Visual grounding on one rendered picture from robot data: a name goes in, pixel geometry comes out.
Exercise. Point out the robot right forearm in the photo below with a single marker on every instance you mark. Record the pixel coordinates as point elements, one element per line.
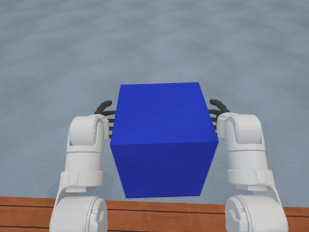
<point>247,158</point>

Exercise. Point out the right robot upper arm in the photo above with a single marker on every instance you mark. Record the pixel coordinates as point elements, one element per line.
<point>254,213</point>

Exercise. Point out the robot left forearm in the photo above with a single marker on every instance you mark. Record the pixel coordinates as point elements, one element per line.
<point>84,157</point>

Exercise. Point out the carton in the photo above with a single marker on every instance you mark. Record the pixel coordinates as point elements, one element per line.
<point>163,140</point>

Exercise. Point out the robot left hand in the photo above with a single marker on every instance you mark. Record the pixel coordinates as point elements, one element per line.
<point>106,113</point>

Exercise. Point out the robot right hand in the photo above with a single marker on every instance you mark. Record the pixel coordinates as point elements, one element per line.
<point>223,109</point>

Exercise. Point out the left robot upper arm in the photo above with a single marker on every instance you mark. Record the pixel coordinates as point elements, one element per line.
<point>80,214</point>

